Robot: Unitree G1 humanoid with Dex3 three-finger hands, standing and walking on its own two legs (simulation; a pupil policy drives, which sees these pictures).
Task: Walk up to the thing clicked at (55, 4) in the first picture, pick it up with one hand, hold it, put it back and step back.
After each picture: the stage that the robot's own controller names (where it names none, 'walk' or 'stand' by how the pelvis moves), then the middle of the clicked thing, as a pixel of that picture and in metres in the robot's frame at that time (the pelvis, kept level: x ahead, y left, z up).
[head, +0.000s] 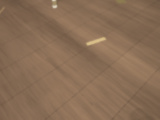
stand; out of the picture +2.35 +0.44 -0.66
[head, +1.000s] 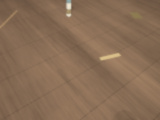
walk; (68, 7) +2.22 +0.17 -0.63
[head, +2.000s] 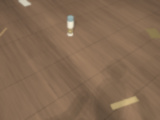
walk; (70, 26) +1.58 +0.13 -0.65
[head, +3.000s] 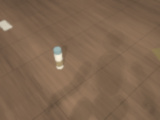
walk; (58, 58) +1.04 +0.21 -0.64
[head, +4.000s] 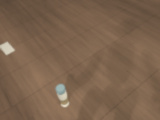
walk; (62, 96) +0.65 +0.22 -0.63
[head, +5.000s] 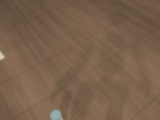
stand; out of the picture +0.42 +0.19 -0.62
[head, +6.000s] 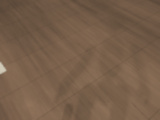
stand; out of the picture +0.38 +0.18 -0.66
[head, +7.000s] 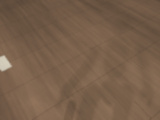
stand; out of the picture +0.40 +0.17 -0.65
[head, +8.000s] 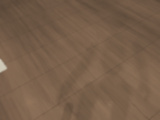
stand; out of the picture +0.37 +0.18 -0.66
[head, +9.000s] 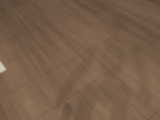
stand; out of the picture +0.37 +0.19 -0.66
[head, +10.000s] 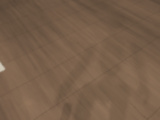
stand; out of the picture +0.37 +0.19 -0.66
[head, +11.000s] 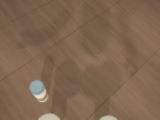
go down; (39, 92) +0.41 +0.21 -0.48
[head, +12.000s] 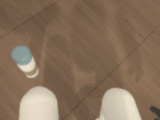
go down; (27, 63) +0.45 +0.26 -0.29
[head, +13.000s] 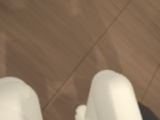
close in; out of the picture +0.42 +0.30 -0.18
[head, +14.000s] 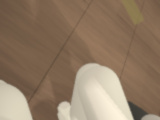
close; out of the picture +0.41 +0.32 -0.15
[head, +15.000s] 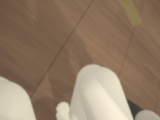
lift; out of the picture +0.39 +0.31 -0.16
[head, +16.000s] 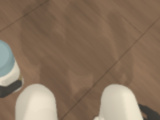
lift; (5, 72) +0.33 +0.25 -0.02
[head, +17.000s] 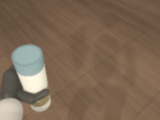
hold; (35, 83) +0.33 +0.16 +0.08
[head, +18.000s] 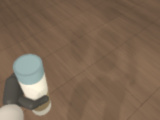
hold; (36, 89) +0.32 +0.16 +0.04
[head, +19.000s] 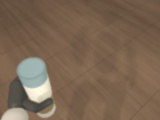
crouch; (40, 92) +0.31 +0.15 +0.04
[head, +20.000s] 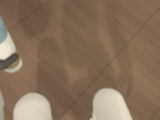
crouch; (2, 48) +0.44 +0.23 -0.05
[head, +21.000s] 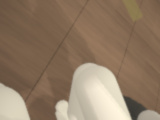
lower; out of the picture +0.41 +0.34 -0.16
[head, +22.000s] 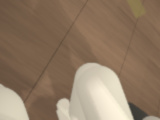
lower; out of the picture +0.41 +0.33 -0.15
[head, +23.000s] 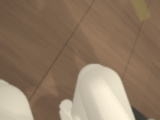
lower; out of the picture +0.40 +0.32 -0.16
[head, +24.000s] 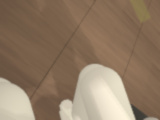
lower; out of the picture +0.39 +0.32 -0.16
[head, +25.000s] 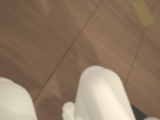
draw back; out of the picture +0.39 +0.28 -0.15
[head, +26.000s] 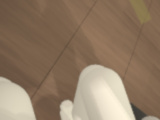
withdraw; out of the picture +0.38 +0.28 -0.16
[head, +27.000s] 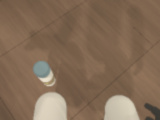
walk; (45, 75) +0.43 +0.21 -0.36
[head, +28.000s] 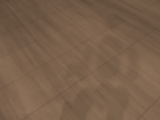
stand; out of the picture +0.36 +0.17 -0.60
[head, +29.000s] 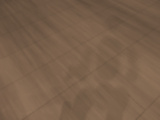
stand; out of the picture +0.36 +0.18 -0.60
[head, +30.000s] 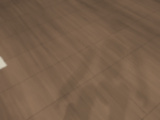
stand; out of the picture +0.37 +0.16 -0.65
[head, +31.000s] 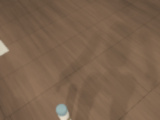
walk; (64, 115) +0.43 +0.18 -0.62
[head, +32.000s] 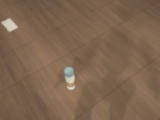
walk; (70, 78) +0.69 +0.12 -0.63
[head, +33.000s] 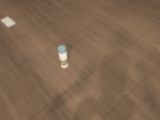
stand; (63, 57) +1.02 +0.21 -0.63
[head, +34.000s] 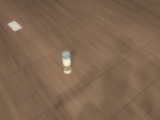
stand; (66, 62) +1.02 +0.17 -0.65
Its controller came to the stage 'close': yes
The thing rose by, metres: 0.68
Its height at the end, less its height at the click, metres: +0.00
